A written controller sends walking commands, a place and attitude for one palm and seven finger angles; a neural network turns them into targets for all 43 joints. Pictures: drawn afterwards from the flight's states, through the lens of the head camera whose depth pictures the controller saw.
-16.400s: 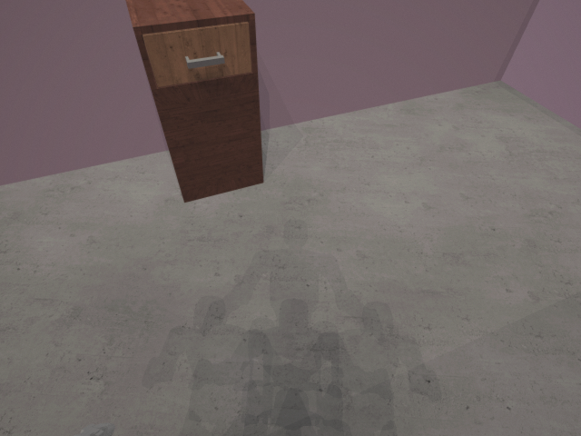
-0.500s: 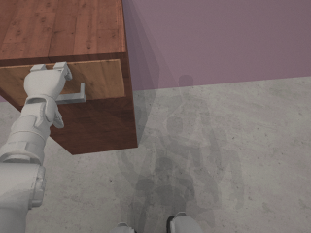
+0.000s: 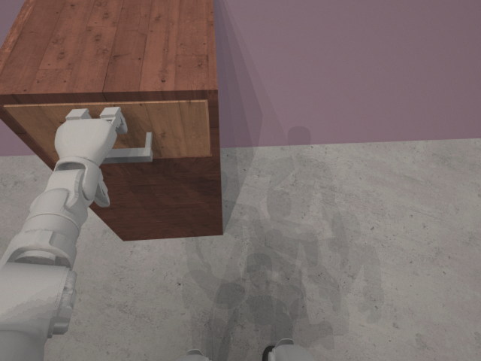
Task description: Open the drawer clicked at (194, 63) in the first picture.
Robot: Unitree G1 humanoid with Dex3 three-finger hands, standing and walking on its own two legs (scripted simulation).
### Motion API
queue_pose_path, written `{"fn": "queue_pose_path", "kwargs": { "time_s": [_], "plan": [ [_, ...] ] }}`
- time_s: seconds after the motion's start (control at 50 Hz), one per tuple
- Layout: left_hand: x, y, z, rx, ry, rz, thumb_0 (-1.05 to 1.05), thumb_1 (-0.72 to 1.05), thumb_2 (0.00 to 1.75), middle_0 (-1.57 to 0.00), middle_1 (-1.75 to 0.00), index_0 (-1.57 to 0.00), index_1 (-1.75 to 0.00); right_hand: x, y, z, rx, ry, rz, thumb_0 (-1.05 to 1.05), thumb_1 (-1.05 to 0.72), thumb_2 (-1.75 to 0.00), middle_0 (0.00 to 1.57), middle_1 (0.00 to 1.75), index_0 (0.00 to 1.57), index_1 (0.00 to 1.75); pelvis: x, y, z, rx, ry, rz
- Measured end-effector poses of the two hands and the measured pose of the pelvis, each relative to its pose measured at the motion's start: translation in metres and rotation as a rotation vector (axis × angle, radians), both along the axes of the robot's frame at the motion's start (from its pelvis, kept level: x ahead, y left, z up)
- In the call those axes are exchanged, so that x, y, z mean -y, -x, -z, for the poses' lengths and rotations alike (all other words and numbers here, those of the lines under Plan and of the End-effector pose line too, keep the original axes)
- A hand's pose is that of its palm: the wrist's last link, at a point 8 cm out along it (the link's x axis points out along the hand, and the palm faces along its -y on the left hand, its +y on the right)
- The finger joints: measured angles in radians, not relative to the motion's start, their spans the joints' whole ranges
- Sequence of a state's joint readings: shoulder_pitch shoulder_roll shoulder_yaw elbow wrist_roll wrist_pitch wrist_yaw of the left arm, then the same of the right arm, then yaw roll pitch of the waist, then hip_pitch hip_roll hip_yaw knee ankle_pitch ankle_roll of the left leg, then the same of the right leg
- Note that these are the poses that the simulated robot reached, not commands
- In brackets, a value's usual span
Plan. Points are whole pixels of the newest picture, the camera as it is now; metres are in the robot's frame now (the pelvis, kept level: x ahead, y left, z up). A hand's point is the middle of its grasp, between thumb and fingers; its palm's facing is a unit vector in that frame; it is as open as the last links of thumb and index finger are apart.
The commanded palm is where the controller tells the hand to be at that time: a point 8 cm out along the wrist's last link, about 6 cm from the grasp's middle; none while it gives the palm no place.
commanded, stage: move the hooked fingers above the handle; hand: left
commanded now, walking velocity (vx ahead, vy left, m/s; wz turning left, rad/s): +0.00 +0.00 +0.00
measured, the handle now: (120, 147) +0.53 +0.24 -0.05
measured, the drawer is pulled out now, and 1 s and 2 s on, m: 0.00 0.00 0.00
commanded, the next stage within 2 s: lower the fingers behind the handle in 0.18 s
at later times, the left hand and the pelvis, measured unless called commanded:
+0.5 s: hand (103, 165) +0.45 +0.24 +0.00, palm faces -0.11 -0.04 -0.99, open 13.8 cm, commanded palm +0.44 +0.24 +0.05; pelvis +0.00 -0.01 +0.00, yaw -1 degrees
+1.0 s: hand (108, 171) +0.46 +0.24 -0.03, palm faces -0.10 -0.02 -0.99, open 13.8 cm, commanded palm +0.45 +0.23 +0.02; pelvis -0.02 -0.01 -0.02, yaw -1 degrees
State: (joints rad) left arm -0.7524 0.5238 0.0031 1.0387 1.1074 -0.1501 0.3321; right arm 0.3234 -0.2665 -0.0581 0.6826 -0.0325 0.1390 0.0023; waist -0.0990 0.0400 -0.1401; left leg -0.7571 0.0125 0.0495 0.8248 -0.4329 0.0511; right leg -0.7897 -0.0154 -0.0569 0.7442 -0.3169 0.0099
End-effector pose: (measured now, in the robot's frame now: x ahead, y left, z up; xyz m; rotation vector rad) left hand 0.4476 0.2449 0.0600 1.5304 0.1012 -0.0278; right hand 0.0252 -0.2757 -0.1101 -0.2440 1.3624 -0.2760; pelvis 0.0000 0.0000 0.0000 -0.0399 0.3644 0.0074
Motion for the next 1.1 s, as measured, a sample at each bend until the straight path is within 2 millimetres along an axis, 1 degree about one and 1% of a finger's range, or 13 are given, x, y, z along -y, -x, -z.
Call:
{"fn": "queue_pose_path", "kwargs": {
  "time_s": [0.08, 0.14, 0.22, 0.36, 0.5, 0.72, 0.82, 0.94, 1.1],
  "plan": [
    [0.007, -0.004, -0.002, 0.009, 0.013, -0.006, 0.0, -0.49, 0.3, -0.32, -1.2, -0.32, -1.2, -0.001, -0.004, 0.0, 0.013, -0.007, -0.001, 0.0, -0.91, -0.9, 0.2, 0.3, 0.2, 0.3, 0.0, 0.0, 0.0, 0.002, -0.001, 0.005],
    [0.007, -0.005, -0.001, -0.003, 0.007, -0.019, 0.0, -0.49, 0.3, -0.31, -1.2, -0.32, -1.2, -0.002, -0.002, 0.0, 0.015, -0.013, 0.006, 0.0, -0.91, -0.9, 0.2, 0.3, 0.2, 0.3, 0.001, 0.0, -0.001, 0.004, -0.004, 0.011],
    [0.005, -0.004, -0.002, -0.014, -0.006, -0.025, 0.0, -0.49, 0.3, -0.31, -1.2, -0.32, -1.2, -0.003, 0.004, 0.0, 0.006, -0.02, 0.021, 0.0, -0.91, -0.9, 0.2, 0.3, 0.2, 0.3, 0.003, -0.001, -0.002, 0.007, -0.007, 0.018],
    [0.004, 0.004, -0.004, -0.021, -0.004, -0.012, 0.0, -0.49, 0.3, -0.31, -1.2, -0.32, -1.2, -0.002, 0.018, 0.002, -0.038, -0.029, 0.034, 0.0, -0.91, -0.9, 0.2, 0.3, 0.2, 0.3, 0.005, -0.002, -0.004, 0.015, -0.009, 0.018],
    [0.005, 0.01, 0.007, -0.029, -0.005, -0.002, 0.0, -0.49, 0.3, -0.31, -1.2, -0.32, -1.2, 0.005, 0.024, 0.003, -0.05, -0.015, 0.031, 0.0, -0.91, -0.9, 0.2, 0.3, 0.2, 0.3, 0.008, 0.002, -0.001, 0.005, -0.011, 0.015],
    [0.0, 0.014, 0.022, -0.013, -0.015, -0.027, 0.0, -0.49, 0.3, -0.31, -1.2, -0.32, -1.2, 0.014, 0.024, 0.008, -0.037, 0.009, 0.015, 0.0, -0.91, -0.9, 0.2, 0.3, 0.2, 0.3, 0.01, 0.011, 0.009, -0.022, -0.009, 0.013],
    [-0.001, 0.011, 0.028, -0.02, -0.019, -0.027, 0.0, -0.49, 0.3, -0.32, -1.2, -0.32, -1.2, 0.013, 0.027, 0.011, -0.035, 0.018, 0.009, 0.0, -0.91, -0.9, 0.2, 0.3, 0.2, 0.3, 0.01, 0.015, 0.013, -0.037, -0.007, 0.01],
    [0.0, 0.005, 0.033, -0.016, -0.019, -0.02, 0.0, -0.49, 0.3, -0.31, -1.21, -0.32, -1.2, 0.008, 0.035, 0.017, -0.049, 0.016, 0.008, 0.0, -0.91, -0.9, 0.2, 0.3, 0.2, 0.3, 0.007, 0.018, 0.02, -0.054, -0.002, 0.008],
    [0.007, 0.002, 0.05, -0.028, -0.002, -0.004, 0.0, -0.49, 0.3, -0.31, -1.2, -0.32, -1.2, -0.001, 0.048, 0.025, -0.08, 0.001, 0.024, 0.0, -0.91, -0.9, 0.2, 0.3, 0.2, 0.3, 0.003, 0.02, 0.027, -0.076, 0.001, 0.016]
  ]
}}
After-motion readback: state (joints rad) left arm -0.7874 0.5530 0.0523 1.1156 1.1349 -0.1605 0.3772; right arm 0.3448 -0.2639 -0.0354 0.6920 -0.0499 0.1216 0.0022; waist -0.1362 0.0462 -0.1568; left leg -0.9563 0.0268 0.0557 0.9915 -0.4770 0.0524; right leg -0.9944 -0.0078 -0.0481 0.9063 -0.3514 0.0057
